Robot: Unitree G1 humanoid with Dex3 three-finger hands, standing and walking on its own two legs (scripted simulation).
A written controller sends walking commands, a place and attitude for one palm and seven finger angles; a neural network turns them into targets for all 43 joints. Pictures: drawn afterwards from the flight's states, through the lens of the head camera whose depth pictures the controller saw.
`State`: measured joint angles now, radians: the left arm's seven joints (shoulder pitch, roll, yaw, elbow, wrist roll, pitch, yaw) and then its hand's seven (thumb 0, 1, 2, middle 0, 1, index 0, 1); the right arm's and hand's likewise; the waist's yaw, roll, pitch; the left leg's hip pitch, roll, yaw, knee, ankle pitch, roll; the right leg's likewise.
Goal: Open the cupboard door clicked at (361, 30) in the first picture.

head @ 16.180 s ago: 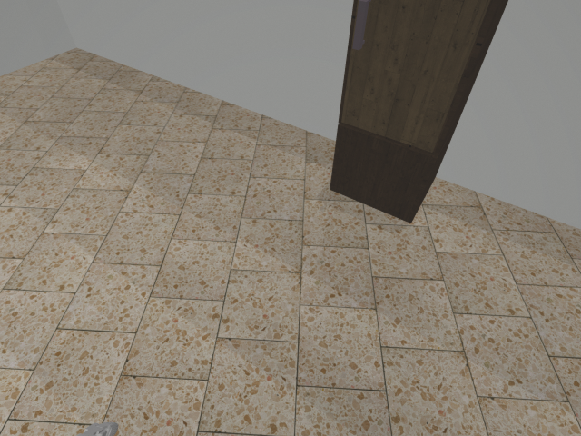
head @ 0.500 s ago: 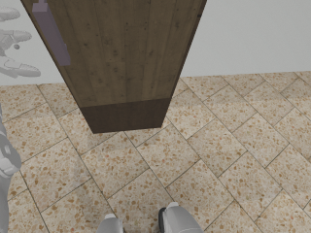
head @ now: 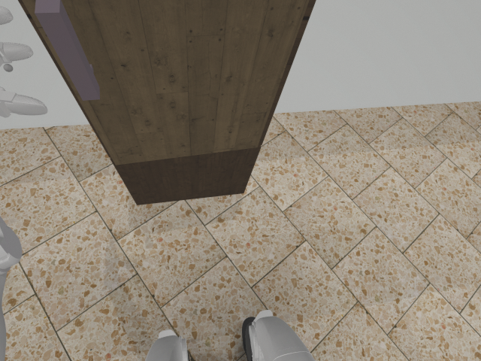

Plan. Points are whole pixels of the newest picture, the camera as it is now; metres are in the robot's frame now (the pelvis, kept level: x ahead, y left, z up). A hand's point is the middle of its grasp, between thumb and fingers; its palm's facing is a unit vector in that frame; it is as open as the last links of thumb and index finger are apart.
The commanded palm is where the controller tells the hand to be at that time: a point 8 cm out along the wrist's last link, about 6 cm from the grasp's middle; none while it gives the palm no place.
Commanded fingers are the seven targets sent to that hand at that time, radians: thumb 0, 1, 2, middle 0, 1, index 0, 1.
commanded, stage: move the hooked fingers beside the handle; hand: left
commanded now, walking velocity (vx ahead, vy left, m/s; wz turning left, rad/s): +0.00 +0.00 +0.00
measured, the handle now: (73, 46) +0.57 +0.18 +0.11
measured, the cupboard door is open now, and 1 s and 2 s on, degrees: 3 2 2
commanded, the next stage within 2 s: slide the fingers in behind the handle in 0.16 s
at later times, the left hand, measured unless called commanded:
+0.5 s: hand (19, 75) +0.51 +0.24 +0.12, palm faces +0.01 -1.00 -0.01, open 14.0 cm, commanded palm +0.50 +0.28 +0.11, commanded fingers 0.00 -0.50 0.30 -0.30 -1.20 -0.30 -1.20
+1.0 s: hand (51, 69) +0.52 +0.21 +0.11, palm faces +0.03 -1.00 -0.03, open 13.9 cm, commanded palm +0.51 +0.24 +0.11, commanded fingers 0.00 -0.50 0.30 -0.30 -1.20 -0.30 -1.20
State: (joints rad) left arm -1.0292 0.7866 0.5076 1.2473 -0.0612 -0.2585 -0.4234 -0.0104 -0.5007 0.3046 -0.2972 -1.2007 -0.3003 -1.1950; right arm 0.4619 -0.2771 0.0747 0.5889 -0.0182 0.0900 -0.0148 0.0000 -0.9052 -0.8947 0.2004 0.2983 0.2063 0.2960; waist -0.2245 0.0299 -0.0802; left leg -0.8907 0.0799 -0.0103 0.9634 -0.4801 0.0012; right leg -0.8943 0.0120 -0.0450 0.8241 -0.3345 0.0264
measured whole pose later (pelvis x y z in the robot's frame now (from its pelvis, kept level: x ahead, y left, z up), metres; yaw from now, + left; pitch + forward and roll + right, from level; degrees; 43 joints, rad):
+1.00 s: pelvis -0.01 -0.01 +0.00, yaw +1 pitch +22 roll -3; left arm -1.07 0.66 0.43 1.26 -0.06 -0.29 -0.30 -0.01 -0.50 0.30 -0.30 -1.20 -0.30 -1.21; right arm 0.45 -0.28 0.05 0.62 -0.02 0.05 -0.01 0.00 -0.91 -0.89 0.20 0.30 0.21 0.30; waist -0.21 0.03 -0.07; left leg -0.88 0.07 -0.02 0.96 -0.46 -0.01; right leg -0.89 0.01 -0.05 0.84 -0.33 0.01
